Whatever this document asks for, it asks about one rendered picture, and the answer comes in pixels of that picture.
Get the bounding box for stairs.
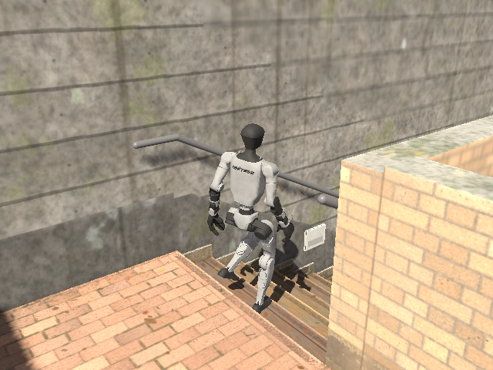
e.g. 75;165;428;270
195;257;332;364

